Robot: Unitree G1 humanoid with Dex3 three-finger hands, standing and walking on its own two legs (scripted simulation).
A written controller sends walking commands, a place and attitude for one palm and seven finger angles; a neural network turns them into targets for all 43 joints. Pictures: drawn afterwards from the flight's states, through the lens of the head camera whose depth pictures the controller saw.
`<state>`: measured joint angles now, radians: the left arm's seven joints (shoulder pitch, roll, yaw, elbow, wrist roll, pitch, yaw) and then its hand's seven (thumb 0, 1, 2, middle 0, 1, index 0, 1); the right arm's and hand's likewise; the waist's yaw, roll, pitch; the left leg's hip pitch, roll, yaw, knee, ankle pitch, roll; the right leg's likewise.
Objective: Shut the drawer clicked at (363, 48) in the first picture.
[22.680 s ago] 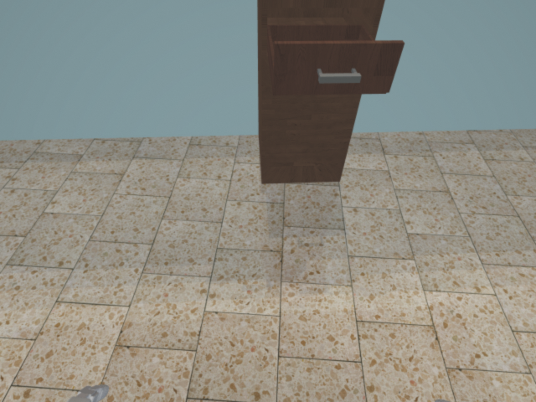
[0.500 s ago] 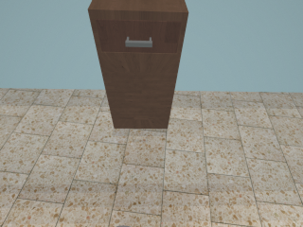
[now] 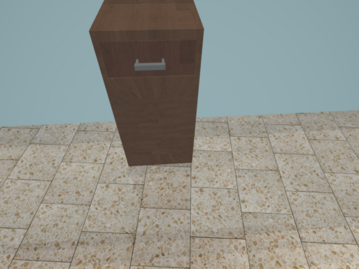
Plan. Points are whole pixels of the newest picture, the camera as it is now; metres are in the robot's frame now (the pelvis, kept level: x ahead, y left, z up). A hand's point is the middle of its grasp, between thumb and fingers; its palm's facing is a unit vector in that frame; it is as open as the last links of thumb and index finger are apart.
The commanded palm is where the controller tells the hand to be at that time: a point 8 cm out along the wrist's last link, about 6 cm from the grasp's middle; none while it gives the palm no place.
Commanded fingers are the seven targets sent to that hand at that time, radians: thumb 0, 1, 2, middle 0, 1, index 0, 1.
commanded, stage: let the arm hang, fingers relaxed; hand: left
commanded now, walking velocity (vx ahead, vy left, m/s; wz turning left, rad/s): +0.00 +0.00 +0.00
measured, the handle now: (150, 63) +0.86 +0.16 +0.01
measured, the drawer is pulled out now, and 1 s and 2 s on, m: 0.00 0.00 0.00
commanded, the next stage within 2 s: look to check the result in 0.10 s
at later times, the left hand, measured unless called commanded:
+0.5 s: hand out of the picture +0.01 +0.18 -0.17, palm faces +0.02 -0.97 -0.24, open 7.4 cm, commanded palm none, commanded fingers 0.00 0.90 0.90 -0.20 -0.30 -0.20 -0.30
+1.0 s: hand out of the picture +0.05 +0.19 -0.17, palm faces -0.01 -0.96 -0.27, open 7.4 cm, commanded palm none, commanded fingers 0.00 0.90 0.90 -0.20 -0.30 -0.20 -0.30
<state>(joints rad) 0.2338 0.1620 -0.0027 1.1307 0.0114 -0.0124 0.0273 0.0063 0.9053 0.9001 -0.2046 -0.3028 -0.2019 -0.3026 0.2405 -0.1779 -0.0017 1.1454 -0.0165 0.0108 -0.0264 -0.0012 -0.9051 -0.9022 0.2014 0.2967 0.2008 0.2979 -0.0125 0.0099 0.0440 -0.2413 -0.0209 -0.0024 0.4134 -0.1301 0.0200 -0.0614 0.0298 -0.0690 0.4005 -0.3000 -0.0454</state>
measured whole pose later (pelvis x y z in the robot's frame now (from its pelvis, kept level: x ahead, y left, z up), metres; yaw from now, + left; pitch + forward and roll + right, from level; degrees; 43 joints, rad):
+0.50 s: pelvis +0.01 -0.01 +0.00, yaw +0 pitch -2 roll +0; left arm 0.27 0.18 0.01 1.16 0.01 -0.01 0.03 0.01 0.91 0.90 -0.20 -0.30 -0.20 -0.29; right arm 0.21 -0.18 -0.01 1.14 -0.01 0.01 -0.03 0.00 -0.90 -0.90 0.20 0.30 0.20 0.30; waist 0.00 0.02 0.06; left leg -0.22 -0.01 0.00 0.41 -0.15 0.01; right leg -0.03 0.04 -0.06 0.37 -0.30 -0.06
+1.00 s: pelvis +0.02 -0.02 +0.00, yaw -1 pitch -2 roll +0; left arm 0.21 0.22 0.01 1.13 0.01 -0.02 0.03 0.01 0.90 0.90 -0.20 -0.30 -0.20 -0.30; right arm 0.18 -0.24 -0.01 1.14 -0.01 0.00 -0.03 0.00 -0.90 -0.90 0.20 0.30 0.20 0.30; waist 0.00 0.01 0.06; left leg -0.20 0.00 0.01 0.39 -0.15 0.00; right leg 0.00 0.05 -0.05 0.33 -0.29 -0.06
